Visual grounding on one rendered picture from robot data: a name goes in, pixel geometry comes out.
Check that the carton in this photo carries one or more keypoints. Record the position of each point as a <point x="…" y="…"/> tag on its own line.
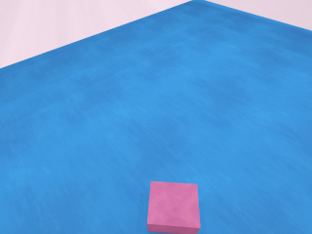
<point x="173" y="208"/>

